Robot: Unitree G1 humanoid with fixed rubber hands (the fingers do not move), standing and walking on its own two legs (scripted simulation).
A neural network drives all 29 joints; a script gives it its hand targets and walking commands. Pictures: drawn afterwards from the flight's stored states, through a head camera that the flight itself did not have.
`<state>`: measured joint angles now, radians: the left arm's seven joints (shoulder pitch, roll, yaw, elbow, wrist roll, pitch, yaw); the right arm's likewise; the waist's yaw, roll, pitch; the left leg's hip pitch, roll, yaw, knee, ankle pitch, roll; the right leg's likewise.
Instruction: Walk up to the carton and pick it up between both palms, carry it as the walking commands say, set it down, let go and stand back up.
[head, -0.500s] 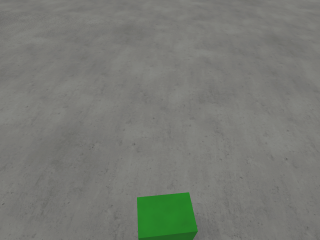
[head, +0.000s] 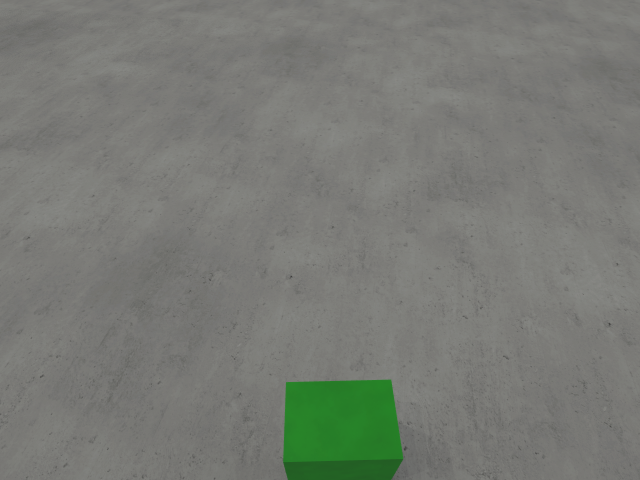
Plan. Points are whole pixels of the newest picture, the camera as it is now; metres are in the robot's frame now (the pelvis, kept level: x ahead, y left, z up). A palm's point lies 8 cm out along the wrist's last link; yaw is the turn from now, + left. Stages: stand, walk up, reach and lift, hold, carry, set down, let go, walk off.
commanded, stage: walk up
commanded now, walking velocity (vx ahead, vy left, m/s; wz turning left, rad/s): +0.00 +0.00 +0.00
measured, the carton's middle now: (339, 434) +0.40 -0.03 -0.65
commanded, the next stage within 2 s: stand in 0.18 s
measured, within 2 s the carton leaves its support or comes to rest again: neither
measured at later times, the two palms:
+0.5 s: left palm out of the picture +0.08 +0.24 -0.15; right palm out of the picture +0.08 -0.23 -0.15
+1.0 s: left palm out of the picture +0.15 +0.21 -0.17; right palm out of the picture +0.15 -0.22 -0.17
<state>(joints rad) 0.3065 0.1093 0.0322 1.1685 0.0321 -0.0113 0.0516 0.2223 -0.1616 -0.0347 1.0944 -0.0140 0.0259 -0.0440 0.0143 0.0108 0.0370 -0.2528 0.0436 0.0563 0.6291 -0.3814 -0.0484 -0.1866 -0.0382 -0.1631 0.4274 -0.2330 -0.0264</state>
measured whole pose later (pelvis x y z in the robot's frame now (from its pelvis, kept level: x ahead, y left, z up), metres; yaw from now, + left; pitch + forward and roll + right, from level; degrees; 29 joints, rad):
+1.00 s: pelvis -0.04 +0.01 -0.06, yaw +0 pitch +16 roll +0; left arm 0.00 0.10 0.08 0.41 0.02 0.51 0.00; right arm -0.02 -0.19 -0.09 0.46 -0.02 0.49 0.08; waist -0.01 0.00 -0.03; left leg -0.84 0.01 0.02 0.95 -0.40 0.01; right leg -0.86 -0.02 -0.02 0.95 -0.37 -0.01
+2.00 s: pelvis -0.07 -0.01 -0.13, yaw +2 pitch +43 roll +2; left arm -0.94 0.26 0.29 0.79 -0.06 0.16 0.02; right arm -1.02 -0.42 -0.27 0.92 0.05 0.15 0.14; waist -0.01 0.00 -0.08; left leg -1.52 -0.01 -0.01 1.09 -0.34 -0.03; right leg -1.54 0.00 -0.01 1.11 -0.33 -0.03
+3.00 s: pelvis -0.12 +0.00 -0.34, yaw +3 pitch +44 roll +4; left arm -1.20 0.30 0.28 0.88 -0.13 0.16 0.09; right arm -1.28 -0.53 -0.20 1.02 0.13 0.13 0.08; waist -0.01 0.02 0.12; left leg -2.18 -0.04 0.01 1.95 -0.55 -0.04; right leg -2.22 0.00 0.02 1.97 -0.52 -0.02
